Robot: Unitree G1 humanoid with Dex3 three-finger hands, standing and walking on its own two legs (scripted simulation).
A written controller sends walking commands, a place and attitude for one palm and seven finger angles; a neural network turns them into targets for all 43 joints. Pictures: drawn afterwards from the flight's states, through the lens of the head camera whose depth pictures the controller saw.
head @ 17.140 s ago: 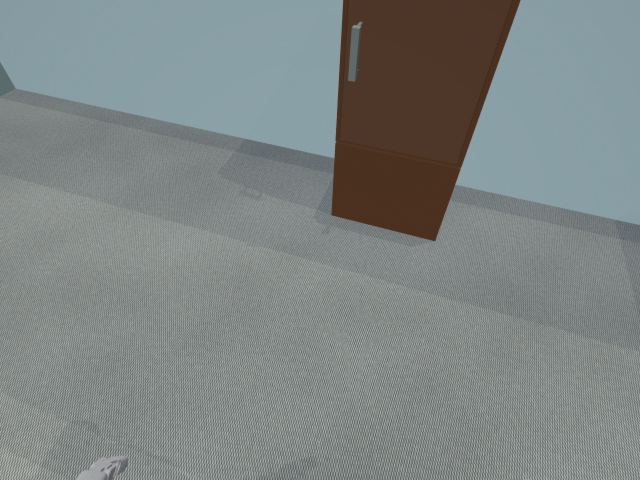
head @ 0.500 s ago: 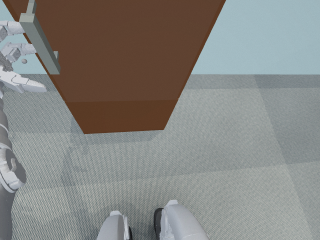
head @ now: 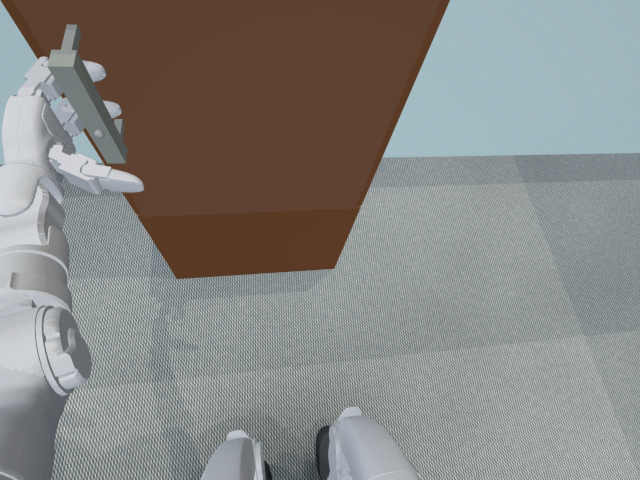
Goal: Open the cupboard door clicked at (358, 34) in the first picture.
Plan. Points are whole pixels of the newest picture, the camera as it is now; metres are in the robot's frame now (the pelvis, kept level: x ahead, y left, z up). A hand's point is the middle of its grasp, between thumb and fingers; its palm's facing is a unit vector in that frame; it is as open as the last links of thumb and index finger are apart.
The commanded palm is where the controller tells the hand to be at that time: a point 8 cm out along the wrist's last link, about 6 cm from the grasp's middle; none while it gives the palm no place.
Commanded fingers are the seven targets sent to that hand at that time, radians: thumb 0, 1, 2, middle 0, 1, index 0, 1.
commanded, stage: slide the fingers in behind the handle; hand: left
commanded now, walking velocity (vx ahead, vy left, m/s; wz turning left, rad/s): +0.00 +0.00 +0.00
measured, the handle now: (96, 100) +0.56 +0.22 +0.06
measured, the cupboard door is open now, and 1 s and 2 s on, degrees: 0 1 4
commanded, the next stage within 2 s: close the thumb around the handle in 0.80 s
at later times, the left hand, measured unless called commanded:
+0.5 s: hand (112, 139) +0.50 +0.20 +0.07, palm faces +0.03 -1.00 -0.02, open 14.2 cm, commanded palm +0.48 +0.23 +0.07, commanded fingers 0.00 -0.50 0.30 -0.30 -1.20 -0.30 -1.20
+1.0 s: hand (113, 139) +0.50 +0.20 +0.07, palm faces +0.03 -1.00 -0.02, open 14.0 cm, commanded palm +0.48 +0.22 +0.07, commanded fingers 0.00 -0.16 0.44 -0.32 -1.24 -0.32 -1.24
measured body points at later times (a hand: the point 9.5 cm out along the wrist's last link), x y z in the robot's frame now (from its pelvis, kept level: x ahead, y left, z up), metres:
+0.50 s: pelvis +0.00 -0.01 +0.00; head +0.14 +0.01 +0.43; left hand +0.50 +0.25 +0.07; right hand +0.01 -0.28 -0.11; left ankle -0.02 +0.07 -0.67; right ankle +0.03 -0.12 -0.67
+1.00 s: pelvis +0.00 -0.01 +0.00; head +0.14 +0.01 +0.43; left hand +0.50 +0.25 +0.07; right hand +0.00 -0.27 -0.11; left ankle -0.02 +0.07 -0.67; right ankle +0.03 -0.12 -0.67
